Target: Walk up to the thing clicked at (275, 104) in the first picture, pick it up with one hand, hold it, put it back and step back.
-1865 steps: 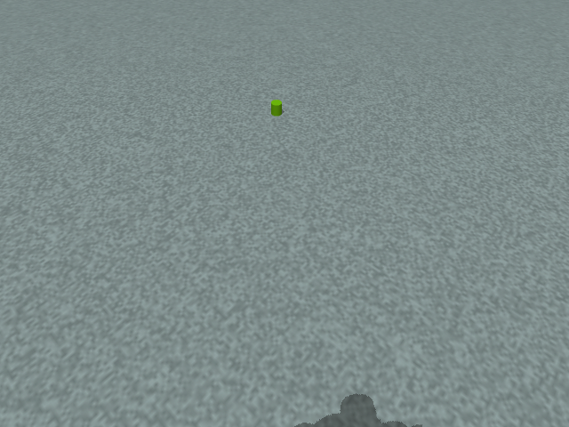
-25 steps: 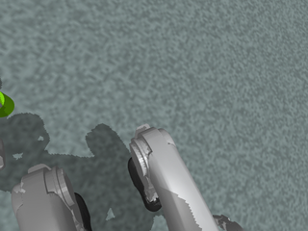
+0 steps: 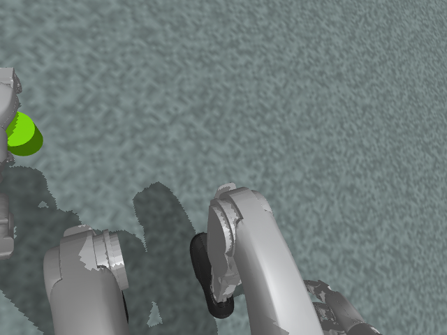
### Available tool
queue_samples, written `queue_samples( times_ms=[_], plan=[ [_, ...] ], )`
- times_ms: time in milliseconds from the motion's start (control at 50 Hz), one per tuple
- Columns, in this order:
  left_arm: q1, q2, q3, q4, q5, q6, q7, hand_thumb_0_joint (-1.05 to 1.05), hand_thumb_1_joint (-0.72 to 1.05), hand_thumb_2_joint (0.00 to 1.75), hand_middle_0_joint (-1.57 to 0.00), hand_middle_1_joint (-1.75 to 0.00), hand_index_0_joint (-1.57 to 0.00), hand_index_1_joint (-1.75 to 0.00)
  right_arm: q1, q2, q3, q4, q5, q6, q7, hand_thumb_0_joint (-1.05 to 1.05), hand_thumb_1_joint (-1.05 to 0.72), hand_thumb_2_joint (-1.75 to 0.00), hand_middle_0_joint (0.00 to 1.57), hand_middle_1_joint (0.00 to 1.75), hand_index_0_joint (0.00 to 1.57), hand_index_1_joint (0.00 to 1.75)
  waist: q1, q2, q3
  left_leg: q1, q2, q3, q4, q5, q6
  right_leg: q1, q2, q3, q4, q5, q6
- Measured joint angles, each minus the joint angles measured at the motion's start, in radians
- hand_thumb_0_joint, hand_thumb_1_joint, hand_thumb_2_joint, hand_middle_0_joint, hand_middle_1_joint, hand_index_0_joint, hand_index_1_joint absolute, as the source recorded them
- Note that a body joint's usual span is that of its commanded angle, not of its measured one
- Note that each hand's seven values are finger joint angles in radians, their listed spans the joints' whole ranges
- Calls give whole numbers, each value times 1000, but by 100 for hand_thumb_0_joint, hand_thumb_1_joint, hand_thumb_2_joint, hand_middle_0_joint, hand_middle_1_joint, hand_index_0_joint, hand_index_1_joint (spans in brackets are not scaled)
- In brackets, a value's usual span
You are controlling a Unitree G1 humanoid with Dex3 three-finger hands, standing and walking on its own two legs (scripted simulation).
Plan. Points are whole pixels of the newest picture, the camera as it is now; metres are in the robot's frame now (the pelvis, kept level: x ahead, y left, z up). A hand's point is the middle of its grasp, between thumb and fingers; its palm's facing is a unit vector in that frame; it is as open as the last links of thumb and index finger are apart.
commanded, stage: rest palm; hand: left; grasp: from above
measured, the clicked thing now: (18, 134) +0.52 +0.25 -0.29
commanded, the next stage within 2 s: close in 1.22 s
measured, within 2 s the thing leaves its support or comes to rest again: neither
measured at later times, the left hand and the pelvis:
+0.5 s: hand (12, 136) +0.50 +0.25 -0.25, palm faces -0.46 -0.10 -0.88, open 13.5 cm; pelvis +0.00 +0.00 -0.02, yaw -3 degrees
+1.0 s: hand (20, 138) +0.51 +0.24 -0.27, palm faces -0.46 -0.10 -0.88, open 13.3 cm; pelvis +0.00 +0.00 -0.02, yaw -5 degrees
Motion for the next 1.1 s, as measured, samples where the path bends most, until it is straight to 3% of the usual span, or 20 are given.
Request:
queue_samples(
  times_ms=[120,260,360,520,700,860,1100],
  plan=[
    [-34,32,42,62,-5,38,5,0,-41,95,-9,-112,-13,-109,33,-6,39,-30,-4,-12,22,0,-91,-89,20,30,20,30,-44,8,38,-6,10,-4,14,-9,1,-14,10,-2,9,3,8],
    [6,78,88,56,-34,25,1,1,-43,93,-8,-111,-11,-107,92,-12,84,-35,-4,-16,36,0,-91,-90,20,30,20,30,-60,-4,103,-5,19,-13,28,-13,-4,-22,19,-10,19,12,7],
    [21,133,117,46,-27,-14,13,1,-44,92,-8,-109,-11,-106,111,-20,108,-32,-17,-30,38,0,-91,-90,20,30,20,30,-66,-21,136,-9,21,-28,47,-16,-8,-24,23,-23,27,17,5],
    [14,177,96,47,-8,-46,42,0,-43,95,-9,-109,-12,-107,101,-29,114,-24,-40,-57,50,1,-91,-90,20,30,20,30,-69,-39,141,-13,19,-51,75,-32,-7,-16,25,-43,35,8,9],
    [-16,194,76,109,11,-33,72,0,-40,98,-11,-110,-13,-108,71,-41,129,-55,-55,-91,75,0,-90,-90,20,30,20,30,-87,-57,148,-1,19,-65,81,-41,-4,5,27,-56,29,2,13],
    [-23,212,102,121,25,-28,102,0,-41,96,-11,-110,-13,-107,61,-49,143,-67,-62,-112,96,0,-91,-90,20,30,20,30,-100,-70,169,0,20,-72,83,-38,-5,7,29,-62,26,8,14],
    [-38,247,104,135,-7,-13,104,0,-43,97,-10,-110,-12,-108,62,-61,164,-66,-60,-128,106,0,-91,-90,20,30,20,30,-109,-74,205,-2,26,-80,87,-36,-2,5,37,-68,21,19,19]
  ],
)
